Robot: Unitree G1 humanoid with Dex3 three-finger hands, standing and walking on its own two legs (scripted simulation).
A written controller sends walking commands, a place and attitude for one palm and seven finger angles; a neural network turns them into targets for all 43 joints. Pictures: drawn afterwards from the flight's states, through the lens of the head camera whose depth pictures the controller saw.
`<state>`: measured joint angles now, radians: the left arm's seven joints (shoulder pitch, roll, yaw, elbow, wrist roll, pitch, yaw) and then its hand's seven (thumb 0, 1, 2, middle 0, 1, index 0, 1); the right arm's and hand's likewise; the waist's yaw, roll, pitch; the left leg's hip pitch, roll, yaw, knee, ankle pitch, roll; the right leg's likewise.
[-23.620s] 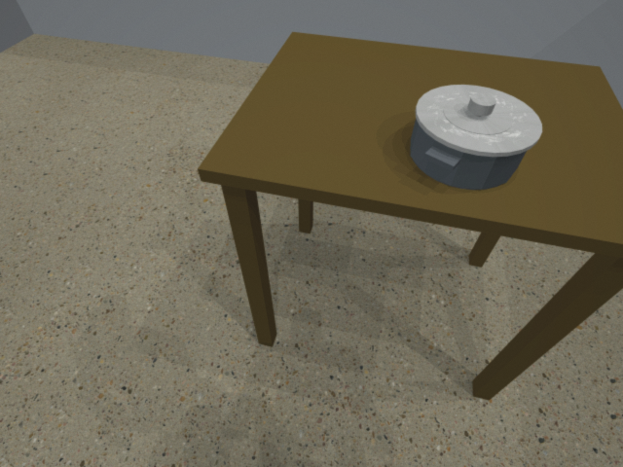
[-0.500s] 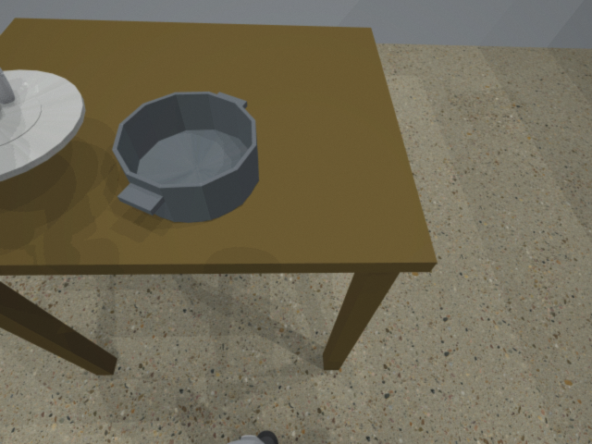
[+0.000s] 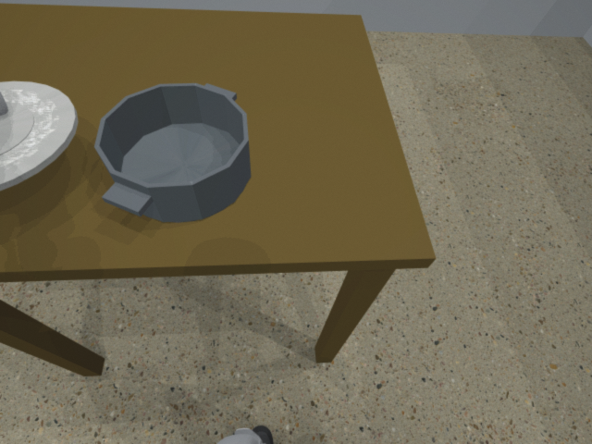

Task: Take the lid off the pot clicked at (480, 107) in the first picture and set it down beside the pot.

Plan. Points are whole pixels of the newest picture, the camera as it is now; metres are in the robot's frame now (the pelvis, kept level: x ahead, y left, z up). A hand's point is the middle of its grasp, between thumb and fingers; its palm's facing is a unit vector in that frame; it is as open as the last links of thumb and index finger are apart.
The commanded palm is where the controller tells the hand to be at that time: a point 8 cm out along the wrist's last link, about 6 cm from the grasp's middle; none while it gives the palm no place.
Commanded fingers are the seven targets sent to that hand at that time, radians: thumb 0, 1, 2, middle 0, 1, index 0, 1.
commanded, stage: lower the lid onto the table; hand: left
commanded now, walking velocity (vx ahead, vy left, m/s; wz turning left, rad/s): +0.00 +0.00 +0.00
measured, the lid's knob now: out of the picture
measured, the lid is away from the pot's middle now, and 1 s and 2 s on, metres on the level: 0.22 0.22 0.23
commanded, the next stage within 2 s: open the fingers wide in 1.14 s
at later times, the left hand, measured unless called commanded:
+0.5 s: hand out of the picture +0.43 +0.37 +0.14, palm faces -0.45 -0.26 -0.85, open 7.0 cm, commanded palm +0.50 +0.38 +0.21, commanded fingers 0.00 0.87 0.70 -0.89 -1.11 -0.84 -1.09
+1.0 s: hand out of the picture +0.46 +0.37 +0.11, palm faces -0.47 -0.25 -0.84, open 7.0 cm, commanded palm +0.51 +0.37 +0.18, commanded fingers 0.00 0.87 0.70 -0.89 -1.11 -0.84 -1.09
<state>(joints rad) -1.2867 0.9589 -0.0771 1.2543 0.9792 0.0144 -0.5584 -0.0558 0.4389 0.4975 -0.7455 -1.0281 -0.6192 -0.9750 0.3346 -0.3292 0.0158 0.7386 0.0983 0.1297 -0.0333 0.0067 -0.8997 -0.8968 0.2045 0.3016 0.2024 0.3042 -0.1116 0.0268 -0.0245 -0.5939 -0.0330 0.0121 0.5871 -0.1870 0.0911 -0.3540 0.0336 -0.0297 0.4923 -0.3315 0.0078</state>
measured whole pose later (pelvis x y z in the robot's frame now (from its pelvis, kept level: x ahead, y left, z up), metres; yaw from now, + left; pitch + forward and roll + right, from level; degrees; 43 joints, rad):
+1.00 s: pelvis -0.01 +0.01 -0.01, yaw -1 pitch +15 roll -5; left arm -1.27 0.96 -0.07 1.33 0.99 -0.06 -0.51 -0.06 0.44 0.49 -0.75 -1.03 -0.62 -0.98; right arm 0.36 -0.32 0.03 0.74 0.10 0.11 -0.06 0.01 -0.90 -0.90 0.21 0.30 0.20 0.30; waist -0.13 0.04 -0.04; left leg -0.75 -0.02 0.01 0.72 -0.23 0.10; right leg -0.50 0.05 -0.03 0.61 -0.37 0.02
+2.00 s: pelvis -0.02 +0.01 -0.02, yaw -1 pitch +14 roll -6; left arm -1.12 0.96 -0.01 1.17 0.99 -0.18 -0.46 0.00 0.25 0.56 -0.47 -0.98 -0.45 -0.98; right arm 0.35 -0.31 0.02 0.70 0.10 0.17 -0.07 0.01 -0.90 -0.90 0.21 0.30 0.20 0.30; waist -0.11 0.04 -0.04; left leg -0.78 -0.01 -0.01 0.77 -0.23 0.10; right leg -0.54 0.06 -0.04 0.68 -0.39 0.01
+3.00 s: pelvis -0.03 +0.03 -0.02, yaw +0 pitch +12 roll -6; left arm -1.23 0.91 -0.11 1.17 0.97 -0.11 -0.50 0.00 0.01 0.61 -0.35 -0.88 -0.35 -0.88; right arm 0.35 -0.30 0.03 0.70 0.10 0.15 -0.07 0.01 -0.90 -0.90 0.21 0.30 0.20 0.30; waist -0.09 0.04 -0.05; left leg -0.71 -0.05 0.01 0.72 -0.21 0.13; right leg -0.48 0.03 -0.02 0.64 -0.37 -0.01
